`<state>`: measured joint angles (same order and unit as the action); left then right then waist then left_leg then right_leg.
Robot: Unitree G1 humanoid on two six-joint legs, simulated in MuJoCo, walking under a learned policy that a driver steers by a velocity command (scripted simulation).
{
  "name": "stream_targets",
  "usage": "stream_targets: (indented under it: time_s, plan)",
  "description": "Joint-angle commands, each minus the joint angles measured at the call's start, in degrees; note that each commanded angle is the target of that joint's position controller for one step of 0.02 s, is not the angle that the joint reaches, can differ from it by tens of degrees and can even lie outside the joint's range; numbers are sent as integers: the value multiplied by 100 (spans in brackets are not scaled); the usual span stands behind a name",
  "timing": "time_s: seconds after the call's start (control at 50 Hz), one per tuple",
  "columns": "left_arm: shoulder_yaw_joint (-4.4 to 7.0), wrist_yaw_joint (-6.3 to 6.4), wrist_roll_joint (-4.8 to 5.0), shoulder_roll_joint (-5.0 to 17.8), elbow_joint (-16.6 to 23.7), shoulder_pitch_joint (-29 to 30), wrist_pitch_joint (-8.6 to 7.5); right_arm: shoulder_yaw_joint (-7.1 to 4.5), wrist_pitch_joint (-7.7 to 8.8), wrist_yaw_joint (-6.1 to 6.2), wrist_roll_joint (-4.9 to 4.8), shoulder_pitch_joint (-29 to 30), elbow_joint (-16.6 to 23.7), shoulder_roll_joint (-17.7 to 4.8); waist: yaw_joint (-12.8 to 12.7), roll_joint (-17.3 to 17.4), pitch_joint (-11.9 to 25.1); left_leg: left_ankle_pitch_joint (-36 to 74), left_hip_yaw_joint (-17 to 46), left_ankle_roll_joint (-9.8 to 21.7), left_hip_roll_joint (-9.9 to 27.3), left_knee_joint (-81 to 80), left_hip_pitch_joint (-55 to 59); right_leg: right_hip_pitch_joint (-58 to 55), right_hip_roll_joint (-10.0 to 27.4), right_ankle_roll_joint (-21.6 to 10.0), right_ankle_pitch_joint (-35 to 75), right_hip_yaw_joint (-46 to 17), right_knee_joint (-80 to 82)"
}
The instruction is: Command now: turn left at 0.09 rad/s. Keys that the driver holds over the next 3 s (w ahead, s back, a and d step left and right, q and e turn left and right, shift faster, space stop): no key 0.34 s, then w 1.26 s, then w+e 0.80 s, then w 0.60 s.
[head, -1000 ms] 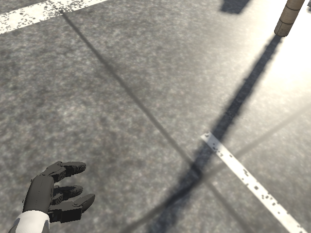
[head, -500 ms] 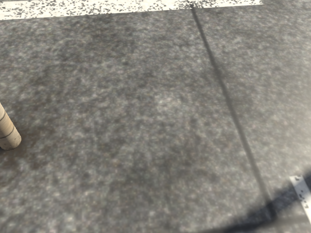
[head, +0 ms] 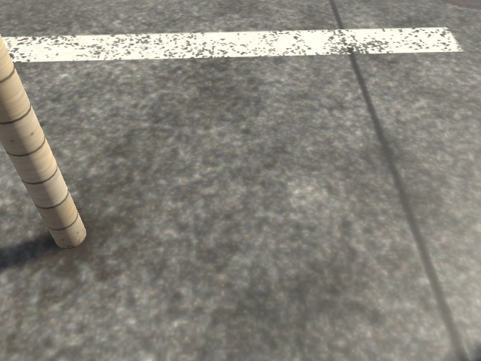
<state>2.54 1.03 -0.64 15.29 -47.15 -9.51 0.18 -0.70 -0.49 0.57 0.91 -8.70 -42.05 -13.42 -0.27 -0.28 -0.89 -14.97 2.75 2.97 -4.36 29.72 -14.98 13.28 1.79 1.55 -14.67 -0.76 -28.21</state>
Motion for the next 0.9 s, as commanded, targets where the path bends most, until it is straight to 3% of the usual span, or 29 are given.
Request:
stream_targets:
  time_s: [0.02,0.06,0.1,0.22,0.34,0.36,0.4,0.42,0.46,0.52,0.58,0.62,0.64,0.66,0.68,0.7,0.72,0.74,0.78,0.86,0.9]
  plan:
    - [147,-55,25,692,318,133,-99,-195,144,-15,73,-117,184,-777,105,-560,503,402,450,3,454,-446,226,-326,528,-484,1010,-490,403]
    - [105,-61,-25,612,280,168,-150,-220,61,31,7,129,192,-743,28,-474,322,648,471,55,494,-338,241,-106,371,-286,690,-354,437]
    - [73,-49,-21,560,210,58,-209,-219,-8,52,7,30,132,-688,19,-356,253,819,525,110,526,-365,245,-68,317,-211,636,-281,395]
    - [31,16,1,547,70,-42,-193,-232,8,71,-14,-115,-167,-614,-17,-17,150,908,539,73,537,-398,256,-78,229,-204,577,-213,334]
    - [0,25,11,500,-131,-108,-185,-247,19,108,-32,-191,-497,-625,-10,91,87,994,524,26,545,-425,360,-67,162,-210,560,-175,369]
    - [-7,25,13,465,-219,-225,-174,-245,12,116,-39,-294,-600,-607,-11,101,204,411,467,43,486,-450,410,-102,91,-226,-7,-108,391]
    - [36,42,93,563,-261,-249,-154,-307,4,131,-119,-370,-683,-743,24,36,-146,-1728,377,191,324,-365,17,266,-10,-424,-1789,-131,346]
    - [30,57,120,551,-233,-238,-180,-309,45,133,-146,-368,-668,-748,34,5,-428,-2369,443,275,362,-394,-277,488,59,-549,-2409,-288,410]
    - [31,54,179,555,-226,-361,-328,-293,230,105,-207,-375,-659,-671,12,-48,-723,-2526,585,392,493,-345,-606,571,260,-775,-2727,-658,494]
    - [105,3,205,716,-326,-735,-517,-278,513,0,-238,-158,-619,-544,-94,-340,-560,-1666,363,362,424,133,-937,-45,730,-1139,-2517,-1480,857]
    - [178,-44,236,954,-324,-825,-515,-260,690,-89,-270,-119,-588,-437,39,-975,-573,-834,-214,327,333,575,-987,-360,1497,-1512,-1850,-2486,1379]
    - [138,-77,246,822,-94,-294,-483,-332,729,-120,-280,-827,-917,-582,450,-742,-411,-513,-97,440,355,-218,258,189,1074,-1171,-316,-1684,811]
    - [90,-95,232,668,158,186,-522,-463,744,-123,-294,-1555,-1225,-922,733,-10,-204,22,726,621,695,-656,1370,926,378,-776,842,-719,-371]
    - [68,-99,181,553,381,405,-647,-662,712,-133,-268,-2431,-1475,-1519,993,1257,132,880,2382,1060,1576,-1152,2977,2415,-384,-311,949,222,-2412]
    - [80,-90,193,592,362,239,-719,-544,704,-173,-158,-2413,-1409,-1201,876,1387,182,1942,3309,1412,2304,-1312,3433,3515,-481,-248,-1485,-113,-3526]
    - [95,-130,309,644,333,125,-728,-417,699,-186,-86,-2128,-1322,-833,633,693,-71,2153,2934,1420,2370,-1181,3324,3944,-185,-390,-1626,-435,-4110]
    - [59,-172,368,522,318,111,-707,-368,685,-182,-84,-1944,-1239,-712,503,437,-164,2227,2457,1331,2285,-1238,3271,4232,2,-480,-1282,-425,-4312]
    - [40,-203,326,438,386,269,-696,-321,649,-177,-139,-1830,-1235,-665,431,232,-366,2322,2027,1188,2186,-1388,3123,4476,225,-506,-910,-291,-4143]
    - [25,-274,193,320,485,435,-659,-221,545,-133,-156,-1748,-1241,-491,332,417,-403,2547,1350,913,1826,-1717,2560,4068,434,-403,-272,-11,-3654]
    - [-156,-366,130,-26,900,1328,-636,-217,501,66,-117,-1554,-1134,-796,413,387,-641,2284,402,763,1232,-2372,884,2440,114,-84,1310,517,-1453]
    - [-122,-345,190,134,1037,1551,-620,-262,565,95,-153,-1801,-1223,-1019,429,560,-663,2078,415,742,1377,-2604,816,1832,-59,-117,1731,501,-754]
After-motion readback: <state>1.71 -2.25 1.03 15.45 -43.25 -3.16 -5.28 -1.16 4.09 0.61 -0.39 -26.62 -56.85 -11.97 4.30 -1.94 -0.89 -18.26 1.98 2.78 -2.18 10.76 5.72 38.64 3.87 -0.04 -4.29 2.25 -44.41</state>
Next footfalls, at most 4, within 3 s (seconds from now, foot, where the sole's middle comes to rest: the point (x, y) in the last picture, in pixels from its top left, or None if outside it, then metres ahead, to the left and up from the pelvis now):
1.04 right None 0.43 -0.13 -0.77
1.58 left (212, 294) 0.70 0.12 -0.77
2.12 right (293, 220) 0.98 -0.14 -0.77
2.62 left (268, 149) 1.31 -0.07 -0.77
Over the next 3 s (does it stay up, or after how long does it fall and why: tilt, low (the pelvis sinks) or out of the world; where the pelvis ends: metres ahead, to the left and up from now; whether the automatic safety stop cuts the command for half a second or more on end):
stays up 1.28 -0.17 0.01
